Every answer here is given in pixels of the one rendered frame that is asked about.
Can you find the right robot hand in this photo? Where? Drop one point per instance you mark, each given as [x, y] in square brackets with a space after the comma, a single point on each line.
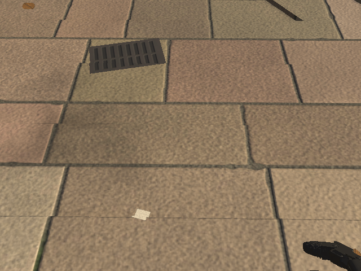
[338, 253]

